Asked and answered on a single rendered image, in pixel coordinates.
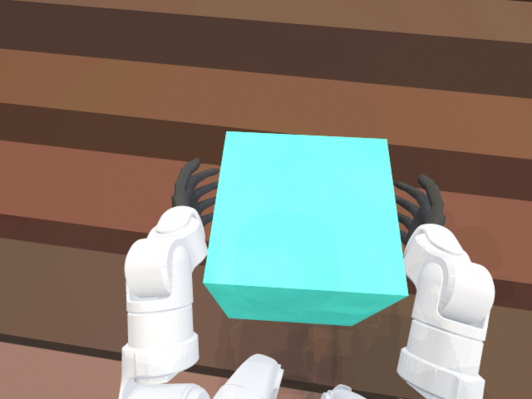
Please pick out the right robot forearm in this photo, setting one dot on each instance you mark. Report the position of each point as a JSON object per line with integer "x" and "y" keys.
{"x": 450, "y": 317}

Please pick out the carton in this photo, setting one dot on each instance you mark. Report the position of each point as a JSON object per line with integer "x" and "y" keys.
{"x": 305, "y": 230}

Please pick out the robot right hand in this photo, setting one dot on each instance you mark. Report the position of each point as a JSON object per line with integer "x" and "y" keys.
{"x": 430, "y": 210}

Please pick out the robot left thigh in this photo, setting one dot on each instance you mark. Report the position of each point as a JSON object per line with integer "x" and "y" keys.
{"x": 259, "y": 377}

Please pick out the robot right shin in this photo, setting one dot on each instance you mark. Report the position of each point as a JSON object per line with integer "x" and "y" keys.
{"x": 340, "y": 386}

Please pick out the left robot forearm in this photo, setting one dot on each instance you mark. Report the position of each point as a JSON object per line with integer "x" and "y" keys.
{"x": 159, "y": 297}

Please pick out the robot left hand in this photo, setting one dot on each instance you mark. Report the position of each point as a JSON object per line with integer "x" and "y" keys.
{"x": 186, "y": 194}

